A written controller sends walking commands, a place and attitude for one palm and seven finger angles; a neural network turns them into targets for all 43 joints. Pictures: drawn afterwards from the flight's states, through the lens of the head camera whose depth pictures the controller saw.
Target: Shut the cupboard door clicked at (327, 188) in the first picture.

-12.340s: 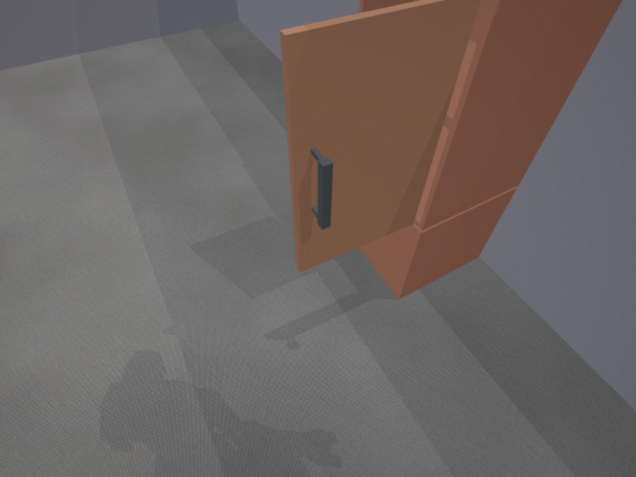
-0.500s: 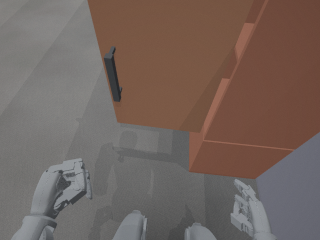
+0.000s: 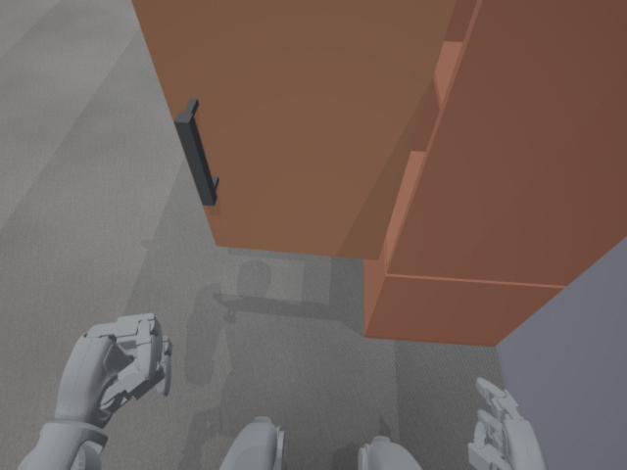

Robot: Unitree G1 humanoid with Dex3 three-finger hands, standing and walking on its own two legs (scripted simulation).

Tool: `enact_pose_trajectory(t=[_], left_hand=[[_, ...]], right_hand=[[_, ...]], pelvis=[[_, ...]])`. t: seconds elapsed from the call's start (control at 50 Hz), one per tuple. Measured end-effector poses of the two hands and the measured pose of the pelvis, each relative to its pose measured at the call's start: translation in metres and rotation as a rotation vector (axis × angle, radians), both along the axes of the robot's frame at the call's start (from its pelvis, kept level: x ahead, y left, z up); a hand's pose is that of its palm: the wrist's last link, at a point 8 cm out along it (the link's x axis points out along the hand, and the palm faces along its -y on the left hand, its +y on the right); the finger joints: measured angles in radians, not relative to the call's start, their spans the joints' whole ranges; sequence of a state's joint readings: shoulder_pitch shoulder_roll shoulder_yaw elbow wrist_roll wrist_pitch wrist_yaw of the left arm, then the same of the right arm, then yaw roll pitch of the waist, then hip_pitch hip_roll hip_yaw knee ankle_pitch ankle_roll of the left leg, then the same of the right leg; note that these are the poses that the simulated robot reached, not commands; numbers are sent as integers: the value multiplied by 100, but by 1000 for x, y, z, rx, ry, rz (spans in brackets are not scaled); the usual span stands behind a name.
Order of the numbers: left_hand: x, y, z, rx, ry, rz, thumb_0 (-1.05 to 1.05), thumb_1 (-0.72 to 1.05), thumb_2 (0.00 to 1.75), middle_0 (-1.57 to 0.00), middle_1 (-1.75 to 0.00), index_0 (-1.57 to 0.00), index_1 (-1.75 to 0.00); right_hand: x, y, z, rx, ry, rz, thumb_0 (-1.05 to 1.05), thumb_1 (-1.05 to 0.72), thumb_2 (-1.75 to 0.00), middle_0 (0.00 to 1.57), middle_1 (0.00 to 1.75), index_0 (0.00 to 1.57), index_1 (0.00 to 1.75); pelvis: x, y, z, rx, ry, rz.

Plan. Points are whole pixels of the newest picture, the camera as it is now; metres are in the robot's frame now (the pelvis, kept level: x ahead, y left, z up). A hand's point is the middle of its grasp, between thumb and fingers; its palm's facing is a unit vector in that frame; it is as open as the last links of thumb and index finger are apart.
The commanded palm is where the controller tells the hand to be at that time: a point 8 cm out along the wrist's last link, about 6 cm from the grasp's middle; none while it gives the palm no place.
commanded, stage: raise the hand and make a fist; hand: left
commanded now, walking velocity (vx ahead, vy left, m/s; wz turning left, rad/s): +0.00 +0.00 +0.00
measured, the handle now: (201, 155) +0.55 +0.21 +0.05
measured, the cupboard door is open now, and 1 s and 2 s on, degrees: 88 88 88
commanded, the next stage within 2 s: bring the fist close to the handle in 0.12 s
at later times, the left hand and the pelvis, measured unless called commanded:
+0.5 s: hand (184, 320) +0.28 +0.17 +0.06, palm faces -0.08 -1.00 -0.04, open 3.1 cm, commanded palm +0.27 +0.23 +0.06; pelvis +0.00 +0.00 +0.00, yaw +0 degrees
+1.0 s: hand (209, 236) +0.39 +0.17 +0.06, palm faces -0.05 -1.00 -0.03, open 3.1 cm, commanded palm +0.38 +0.22 +0.06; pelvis +0.00 +0.00 +0.01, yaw -1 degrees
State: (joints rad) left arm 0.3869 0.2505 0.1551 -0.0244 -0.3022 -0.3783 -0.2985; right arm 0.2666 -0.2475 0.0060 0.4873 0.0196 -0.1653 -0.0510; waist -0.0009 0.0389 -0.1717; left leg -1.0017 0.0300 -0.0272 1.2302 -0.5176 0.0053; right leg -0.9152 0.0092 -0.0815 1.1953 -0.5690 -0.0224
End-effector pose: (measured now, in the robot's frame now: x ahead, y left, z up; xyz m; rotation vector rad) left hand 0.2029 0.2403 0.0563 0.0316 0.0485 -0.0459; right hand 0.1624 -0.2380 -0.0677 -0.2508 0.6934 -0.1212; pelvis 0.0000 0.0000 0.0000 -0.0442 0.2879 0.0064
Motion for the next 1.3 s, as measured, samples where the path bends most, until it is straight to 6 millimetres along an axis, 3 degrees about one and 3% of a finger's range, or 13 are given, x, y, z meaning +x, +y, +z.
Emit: enact_pose_trajectory(t=[0.32,0.56,0.78,1.02,1.3], left_hand=[[4,-5,3,19,-22,3,2,90,90,-130,-150,-130,-150],[74,-15,3,2,-45,-32,2,90,90,-130,-150,-131,-150],[118,-8,4,-1,-44,1,2,90,90,-130,-150,-130,-150],[176,-18,4,-3,-53,-4,2,90,90,-130,-150,-131,-150],[238,-17,7,-7,-41,18,2,90,90,-130,-150,-130,-150]], right_hand=[[11,5,-2,24,-25,24,1,-91,-90,20,30,20,30],[-6,1,-11,19,50,-2,1,-91,-90,20,30,20,30],[-35,-12,-14,0,167,-54,1,-91,-90,20,30,20,30],[-59,-18,-24,-8,270,-102,1,-91,-90,20,30,20,30],[-112,-22,-39,-5,444,-167,0,-91,-90,20,30,20,30]], pelvis=[[-1,-4,-1,4,-2,5],[-3,-4,1,8,9,-3],[1,-1,8,18,16,-13],[-1,1,7,20,44,-21],[-3,0,0,15,92,-29]])
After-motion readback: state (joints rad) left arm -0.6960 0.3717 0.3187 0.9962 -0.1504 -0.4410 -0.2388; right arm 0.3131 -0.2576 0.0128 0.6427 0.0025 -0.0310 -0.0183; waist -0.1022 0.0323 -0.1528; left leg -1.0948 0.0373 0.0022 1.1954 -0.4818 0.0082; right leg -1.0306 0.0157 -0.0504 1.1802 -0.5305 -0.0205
